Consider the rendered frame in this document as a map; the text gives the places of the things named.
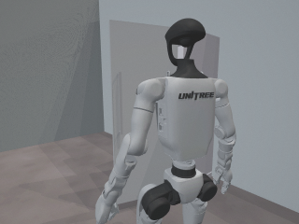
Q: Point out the robot torso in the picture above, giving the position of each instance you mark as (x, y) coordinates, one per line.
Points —
(185, 118)

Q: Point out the handle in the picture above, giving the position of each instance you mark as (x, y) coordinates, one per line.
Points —
(120, 103)

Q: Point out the fridge door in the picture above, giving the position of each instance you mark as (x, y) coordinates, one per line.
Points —
(139, 52)

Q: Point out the right robot forearm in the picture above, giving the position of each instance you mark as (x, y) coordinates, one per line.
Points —
(225, 152)

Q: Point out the left robot hand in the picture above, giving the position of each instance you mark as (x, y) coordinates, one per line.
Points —
(104, 211)

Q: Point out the right robot upper arm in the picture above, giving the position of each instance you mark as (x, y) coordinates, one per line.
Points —
(223, 112)

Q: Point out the left robot thigh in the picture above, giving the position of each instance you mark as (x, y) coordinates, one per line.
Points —
(153, 203)

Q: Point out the left robot forearm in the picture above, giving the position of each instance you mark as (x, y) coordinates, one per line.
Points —
(120, 173)

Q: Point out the right robot hand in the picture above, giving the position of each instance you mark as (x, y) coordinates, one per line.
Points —
(226, 175)

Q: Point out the left robot upper arm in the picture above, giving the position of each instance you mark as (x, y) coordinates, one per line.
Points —
(146, 95)

